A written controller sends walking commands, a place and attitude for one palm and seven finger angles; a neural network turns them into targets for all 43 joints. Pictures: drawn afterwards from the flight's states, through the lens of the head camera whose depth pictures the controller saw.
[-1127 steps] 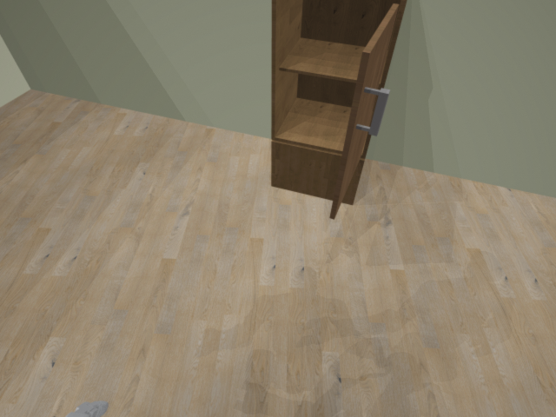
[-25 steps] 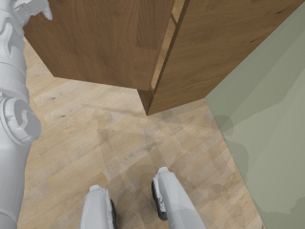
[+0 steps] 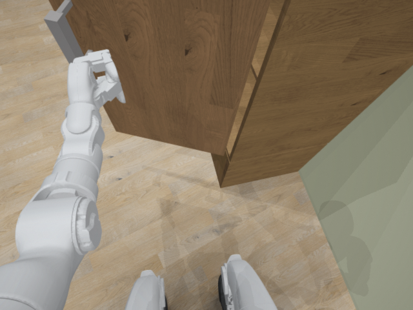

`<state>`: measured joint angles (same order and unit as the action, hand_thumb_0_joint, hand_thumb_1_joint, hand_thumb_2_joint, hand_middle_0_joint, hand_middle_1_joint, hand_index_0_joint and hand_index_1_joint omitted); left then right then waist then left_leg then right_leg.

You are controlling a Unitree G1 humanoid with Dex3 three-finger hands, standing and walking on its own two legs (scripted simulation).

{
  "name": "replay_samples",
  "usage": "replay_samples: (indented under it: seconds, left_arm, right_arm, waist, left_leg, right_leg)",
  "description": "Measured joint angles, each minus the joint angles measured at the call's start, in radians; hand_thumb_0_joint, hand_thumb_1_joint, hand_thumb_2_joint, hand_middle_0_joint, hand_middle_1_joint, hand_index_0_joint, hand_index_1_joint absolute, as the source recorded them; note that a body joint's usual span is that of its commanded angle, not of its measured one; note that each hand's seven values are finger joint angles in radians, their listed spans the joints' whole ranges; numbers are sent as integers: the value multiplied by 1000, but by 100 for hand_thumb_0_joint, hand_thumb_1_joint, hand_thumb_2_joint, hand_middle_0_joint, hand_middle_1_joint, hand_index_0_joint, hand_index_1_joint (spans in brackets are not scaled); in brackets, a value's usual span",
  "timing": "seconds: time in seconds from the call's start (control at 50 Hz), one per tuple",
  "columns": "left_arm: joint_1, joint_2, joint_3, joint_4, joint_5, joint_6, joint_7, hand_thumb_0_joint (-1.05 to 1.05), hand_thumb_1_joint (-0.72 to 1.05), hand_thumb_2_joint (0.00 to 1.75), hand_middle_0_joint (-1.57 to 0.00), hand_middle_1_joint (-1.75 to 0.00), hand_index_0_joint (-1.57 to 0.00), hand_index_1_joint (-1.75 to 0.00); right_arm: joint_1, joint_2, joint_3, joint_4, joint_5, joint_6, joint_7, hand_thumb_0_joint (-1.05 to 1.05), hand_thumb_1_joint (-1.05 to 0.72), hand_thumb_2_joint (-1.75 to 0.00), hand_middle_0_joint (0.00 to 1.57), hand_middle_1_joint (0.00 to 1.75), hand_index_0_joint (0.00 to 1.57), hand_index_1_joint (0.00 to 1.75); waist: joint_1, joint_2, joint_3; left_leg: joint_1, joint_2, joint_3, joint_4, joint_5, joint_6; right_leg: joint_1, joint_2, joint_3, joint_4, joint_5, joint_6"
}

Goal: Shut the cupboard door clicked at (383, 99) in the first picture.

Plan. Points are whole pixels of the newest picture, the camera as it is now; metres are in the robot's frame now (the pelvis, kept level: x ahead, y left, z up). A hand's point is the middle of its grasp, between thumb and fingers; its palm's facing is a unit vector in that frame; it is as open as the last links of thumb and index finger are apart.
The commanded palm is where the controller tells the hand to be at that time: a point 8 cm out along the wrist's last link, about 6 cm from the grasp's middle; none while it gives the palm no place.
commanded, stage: pull the fist back off the door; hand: left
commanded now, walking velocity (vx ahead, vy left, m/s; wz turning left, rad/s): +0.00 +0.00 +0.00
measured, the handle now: (74, 39) +0.64 +0.20 +0.07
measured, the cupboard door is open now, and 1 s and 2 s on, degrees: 64 64 64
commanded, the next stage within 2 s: draw the hand back to the body in 0.28 s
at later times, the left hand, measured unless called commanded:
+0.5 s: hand (120, 100) +0.48 +0.11 +0.08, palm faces +0.02 -1.00 -0.04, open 3.1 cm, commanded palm +0.43 +0.17 +0.09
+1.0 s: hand (44, 156) +0.34 +0.17 +0.15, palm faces +0.08 -0.98 -0.17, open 3.1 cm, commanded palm +0.30 +0.23 +0.17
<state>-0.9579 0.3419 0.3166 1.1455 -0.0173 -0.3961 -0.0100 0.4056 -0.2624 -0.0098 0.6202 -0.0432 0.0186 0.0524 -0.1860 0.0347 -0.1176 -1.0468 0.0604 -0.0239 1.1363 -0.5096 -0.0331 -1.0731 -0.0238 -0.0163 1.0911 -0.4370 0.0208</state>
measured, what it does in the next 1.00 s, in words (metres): rises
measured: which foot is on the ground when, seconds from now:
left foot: down 0.00-1.00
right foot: down 0.00-1.00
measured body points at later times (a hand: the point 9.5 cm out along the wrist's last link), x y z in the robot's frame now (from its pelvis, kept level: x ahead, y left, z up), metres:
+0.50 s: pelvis +0.00 +0.00 +0.01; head +0.11 -0.01 +0.44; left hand +0.47 +0.16 +0.08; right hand +0.04 -0.25 -0.12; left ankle +0.01 +0.14 -0.65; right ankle +0.04 -0.13 -0.65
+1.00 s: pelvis +0.02 +0.00 +0.07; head +0.04 -0.02 +0.52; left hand +0.33 +0.23 +0.17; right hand +0.18 -0.25 -0.03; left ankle +0.01 +0.14 -0.65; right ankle +0.04 -0.13 -0.65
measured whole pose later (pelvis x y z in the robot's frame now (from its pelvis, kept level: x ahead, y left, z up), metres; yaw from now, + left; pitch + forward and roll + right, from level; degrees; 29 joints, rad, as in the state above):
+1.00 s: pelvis +0.02 +0.00 +0.07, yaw +1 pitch +5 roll +0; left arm -0.09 0.25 0.12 0.25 -0.11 -0.17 -0.05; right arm 0.23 -0.25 0.00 0.56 0.05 -0.01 -0.07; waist -0.01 0.03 -0.05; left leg -0.41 0.04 0.01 0.71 -0.38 -0.03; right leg -0.46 -0.04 -0.01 0.72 -0.34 0.02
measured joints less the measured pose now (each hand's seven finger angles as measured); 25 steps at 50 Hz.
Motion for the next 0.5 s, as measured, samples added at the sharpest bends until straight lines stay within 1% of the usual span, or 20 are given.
replay_samples:
  seconds: [0.08,0.14,0.26,0.34,0.44,0.5]
  left_arm:
    - [52,-43,-19,-40,-6,-35,10,1,90,90,-130,-150,-130,-150]
    - [83,-60,-31,-63,-1,-52,19,1,90,90,-130,-150,-130,-150]
    - [145,-84,-54,-114,-15,-59,22,1,90,90,-130,-150,-130,-150]
    - [149,-97,-71,-105,-24,-61,24,1,90,90,-130,-150,-130,-150]
    - [132,-100,-75,-84,-22,-68,25,1,90,90,-130,-150,-130,-150]
    - [170,-105,-61,-140,-26,-61,15,1,90,90,-130,-150,-130,-150]
  right_arm:
    - [-29,-4,-11,4,3,1,-8,1,-91,-90,20,30,20,30]
    - [-52,0,-13,3,6,2,-13,1,-91,-90,20,30,20,30]
    - [-77,17,-10,-2,14,4,-20,1,-91,-90,20,30,20,30]
    - [-82,29,-1,6,17,1,-23,1,-91,-90,20,30,20,30]
    - [-82,36,6,14,15,-4,-25,1,-91,-90,20,30,21,30]
    - [-76,36,4,7,19,4,-26,1,-91,-90,20,30,21,30]
  waist:
    - [12,-9,1]
    - [16,-13,2]
    - [34,-9,2]
    - [46,-5,2]
    - [47,-3,-1]
    - [50,-3,0]
  left_leg:
    - [11,-5,-1,2,-1,0]
    - [20,-7,1,4,-3,0]
    - [52,-9,9,-10,0,1]
    - [72,-13,8,-20,4,2]
    - [73,-17,7,-20,8,1]
    - [89,-13,17,-30,10,1]
  right_leg:
    - [11,-5,0,6,-5,0]
    - [18,-7,1,11,-8,1]
    - [45,-9,9,4,-7,2]
    - [65,-13,8,-3,-5,3]
    - [65,-16,7,0,-4,2]
    - [75,-12,17,-6,-1,1]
